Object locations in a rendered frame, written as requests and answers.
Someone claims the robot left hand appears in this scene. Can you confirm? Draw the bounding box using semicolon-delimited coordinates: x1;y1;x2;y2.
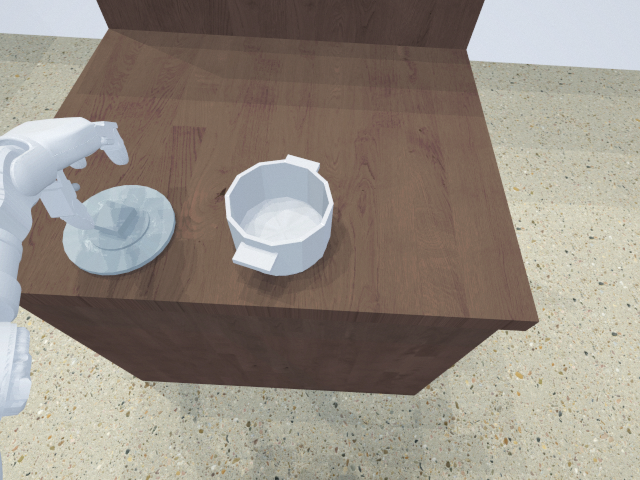
4;117;129;230

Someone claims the pot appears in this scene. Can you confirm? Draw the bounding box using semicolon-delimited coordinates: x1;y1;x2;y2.
225;154;334;276

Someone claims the lid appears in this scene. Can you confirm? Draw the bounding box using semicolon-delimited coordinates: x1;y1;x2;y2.
63;185;176;275

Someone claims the knob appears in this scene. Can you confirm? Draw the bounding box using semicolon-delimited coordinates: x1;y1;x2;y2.
93;200;138;237

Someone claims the left robot upper arm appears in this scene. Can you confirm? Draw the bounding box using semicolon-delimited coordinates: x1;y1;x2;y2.
0;322;32;480

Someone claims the table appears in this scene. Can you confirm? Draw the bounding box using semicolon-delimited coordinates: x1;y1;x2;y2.
17;0;539;396

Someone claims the left robot forearm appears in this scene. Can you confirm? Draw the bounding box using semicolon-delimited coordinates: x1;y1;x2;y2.
0;134;57;322

